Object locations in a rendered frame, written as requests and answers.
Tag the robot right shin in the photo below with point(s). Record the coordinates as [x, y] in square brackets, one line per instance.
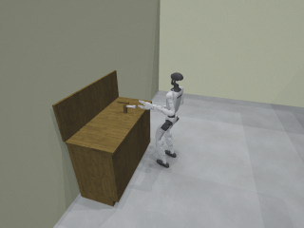
[170, 143]

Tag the left robot upper arm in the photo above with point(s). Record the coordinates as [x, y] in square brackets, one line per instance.
[170, 99]

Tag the counter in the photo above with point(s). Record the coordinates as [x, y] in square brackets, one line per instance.
[105, 139]

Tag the right robot upper arm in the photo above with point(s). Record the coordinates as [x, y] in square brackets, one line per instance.
[181, 100]

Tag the humanoid robot torso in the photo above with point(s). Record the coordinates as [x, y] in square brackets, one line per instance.
[177, 102]

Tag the robot left forearm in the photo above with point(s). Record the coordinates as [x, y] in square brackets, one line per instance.
[163, 110]

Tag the robot left hand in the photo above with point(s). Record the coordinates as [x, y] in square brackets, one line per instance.
[146, 106]

